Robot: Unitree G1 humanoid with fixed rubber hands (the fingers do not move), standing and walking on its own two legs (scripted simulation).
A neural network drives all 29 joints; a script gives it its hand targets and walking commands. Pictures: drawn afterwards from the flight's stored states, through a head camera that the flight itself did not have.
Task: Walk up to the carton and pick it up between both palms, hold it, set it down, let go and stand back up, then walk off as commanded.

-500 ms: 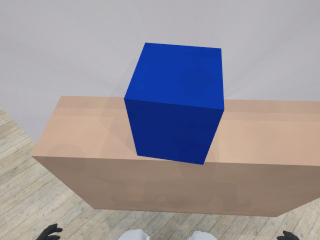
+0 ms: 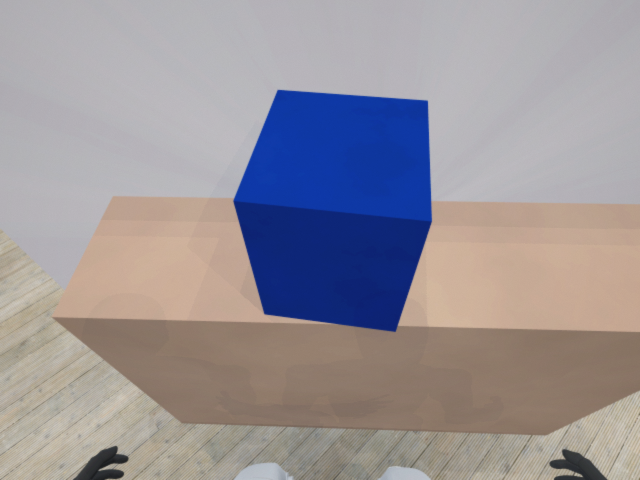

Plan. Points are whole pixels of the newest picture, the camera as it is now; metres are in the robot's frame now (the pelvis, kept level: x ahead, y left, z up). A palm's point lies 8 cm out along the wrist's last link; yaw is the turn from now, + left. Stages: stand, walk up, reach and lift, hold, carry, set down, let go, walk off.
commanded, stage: walk up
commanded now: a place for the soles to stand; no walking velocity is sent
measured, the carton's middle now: (339, 216) +0.44 +0.00 +0.06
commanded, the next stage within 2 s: reach and lift in 0.34 s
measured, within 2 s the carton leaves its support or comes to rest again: neither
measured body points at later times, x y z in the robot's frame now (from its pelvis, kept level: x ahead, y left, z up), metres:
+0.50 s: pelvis -0.01 -0.01 +0.00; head +0.03 -0.02 +0.45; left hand +0.13 +0.31 -0.09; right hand +0.13 -0.33 -0.10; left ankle +0.02 +0.11 -0.71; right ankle +0.02 -0.14 -0.71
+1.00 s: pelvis -0.03 -0.02 +0.02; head -0.03 -0.01 +0.47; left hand +0.16 +0.28 -0.04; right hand +0.13 -0.29 -0.03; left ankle +0.02 +0.11 -0.71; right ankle +0.02 -0.14 -0.71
